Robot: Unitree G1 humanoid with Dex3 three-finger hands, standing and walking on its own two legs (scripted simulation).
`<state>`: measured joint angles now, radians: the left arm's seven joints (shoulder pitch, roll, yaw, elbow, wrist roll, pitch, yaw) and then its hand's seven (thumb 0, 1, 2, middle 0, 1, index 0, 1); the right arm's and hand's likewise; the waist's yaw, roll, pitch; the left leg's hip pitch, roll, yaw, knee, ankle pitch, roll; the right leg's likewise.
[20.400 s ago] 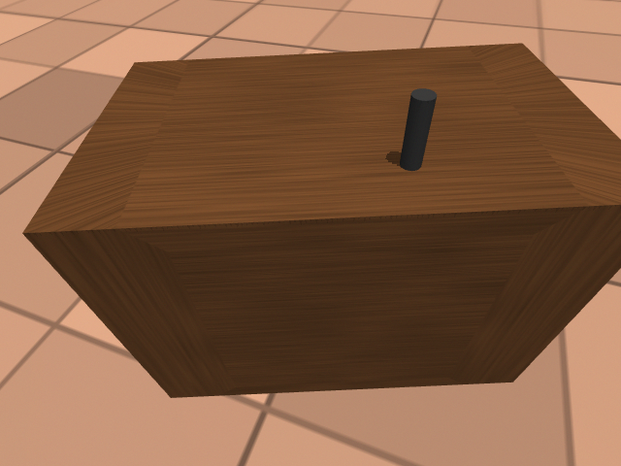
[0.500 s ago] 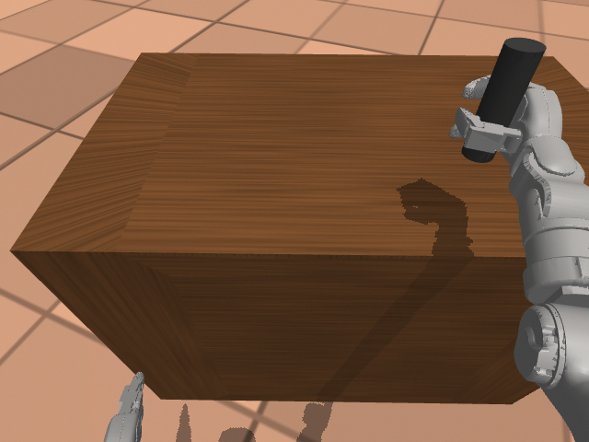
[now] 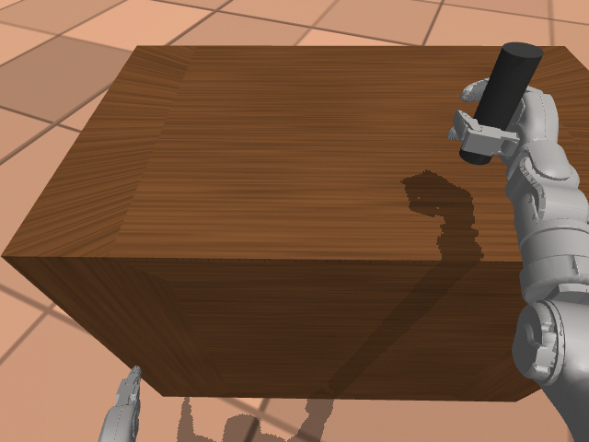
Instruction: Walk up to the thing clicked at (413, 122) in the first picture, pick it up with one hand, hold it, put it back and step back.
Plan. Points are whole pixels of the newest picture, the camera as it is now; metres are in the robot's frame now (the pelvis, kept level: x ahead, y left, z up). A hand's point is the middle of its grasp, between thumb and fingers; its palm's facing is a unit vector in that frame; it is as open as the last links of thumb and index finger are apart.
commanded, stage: lower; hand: right
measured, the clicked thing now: (495, 109) +0.48 -0.20 +0.21
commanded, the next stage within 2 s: loosen in 1.54 s
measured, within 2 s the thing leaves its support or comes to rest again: rests again in 1.22 s
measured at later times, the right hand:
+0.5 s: hand (459, 151) +0.49 -0.18 +0.14, palm faces +0.15 +0.99 +0.01, open 5.3 cm
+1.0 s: hand (453, 162) +0.50 -0.19 +0.11, palm faces +0.15 +0.99 +0.01, open 5.3 cm
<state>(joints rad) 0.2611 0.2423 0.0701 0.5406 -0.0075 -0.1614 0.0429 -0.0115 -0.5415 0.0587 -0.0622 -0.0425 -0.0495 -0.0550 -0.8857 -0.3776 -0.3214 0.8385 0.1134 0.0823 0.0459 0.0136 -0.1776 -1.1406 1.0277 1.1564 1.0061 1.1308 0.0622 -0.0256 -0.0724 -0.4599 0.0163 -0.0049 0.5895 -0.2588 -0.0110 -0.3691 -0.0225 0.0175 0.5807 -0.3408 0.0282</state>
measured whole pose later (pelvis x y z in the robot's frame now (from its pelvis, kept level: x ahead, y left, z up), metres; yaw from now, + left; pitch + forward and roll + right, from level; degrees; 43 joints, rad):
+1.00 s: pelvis -0.01 -0.01 -0.02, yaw +1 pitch +14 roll +1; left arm 0.27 0.24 0.05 0.41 0.02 -0.11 0.02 -0.01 -0.55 0.07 -0.06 -0.04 -0.04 -0.06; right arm -0.93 -0.45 -0.39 1.13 0.07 -0.20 0.06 0.01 -0.17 -1.15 1.03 1.16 1.01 1.13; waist 0.15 -0.01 -0.10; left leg -0.68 0.00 -0.01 0.73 -0.29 -0.02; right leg -0.61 -0.03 0.01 0.77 -0.41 0.02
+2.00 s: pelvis -0.02 +0.00 -0.03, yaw +1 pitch +17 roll +1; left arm 0.30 0.25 0.03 0.29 0.03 -0.09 0.02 -0.01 -0.54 0.06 -0.07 -0.05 -0.06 -0.06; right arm -0.96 -0.50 -0.42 1.16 0.05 -0.25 0.08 0.02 -0.04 -0.61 1.06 0.83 1.02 0.82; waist 0.17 -0.01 -0.10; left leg -0.79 0.00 0.00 0.82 -0.32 -0.01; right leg -0.72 -0.04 0.02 0.87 -0.45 0.03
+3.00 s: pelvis +0.00 -0.01 -0.01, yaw +0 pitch +11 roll +1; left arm 0.34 0.26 0.03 0.41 -0.03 -0.05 -0.02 -0.01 -0.52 0.05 -0.06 -0.05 -0.06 -0.05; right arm -0.95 -0.79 -0.45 1.06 -0.04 0.00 0.11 -0.01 0.56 -0.04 0.07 0.06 0.08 0.06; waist 0.06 -0.02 -0.08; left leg -0.55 0.01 -0.01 0.63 -0.27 -0.02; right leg -0.48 -0.03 0.02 0.66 -0.38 0.02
